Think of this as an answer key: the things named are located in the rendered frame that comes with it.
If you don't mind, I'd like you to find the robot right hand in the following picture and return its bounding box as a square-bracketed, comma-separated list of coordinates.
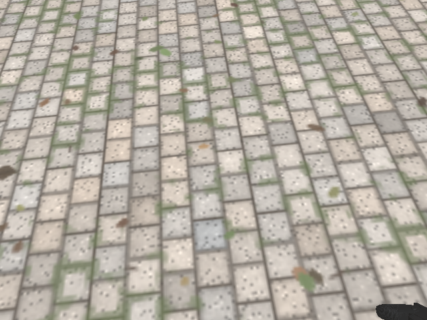
[376, 303, 427, 320]

